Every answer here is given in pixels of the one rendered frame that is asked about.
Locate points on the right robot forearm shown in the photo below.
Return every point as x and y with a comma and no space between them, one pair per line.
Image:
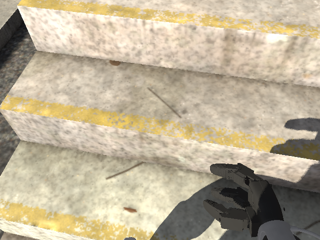
276,230

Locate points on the robot right hand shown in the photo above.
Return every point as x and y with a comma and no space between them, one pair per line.
254,208

